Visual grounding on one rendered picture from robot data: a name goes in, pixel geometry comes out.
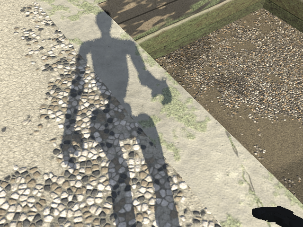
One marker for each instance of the right robot hand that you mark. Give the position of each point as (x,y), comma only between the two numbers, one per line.
(280,215)

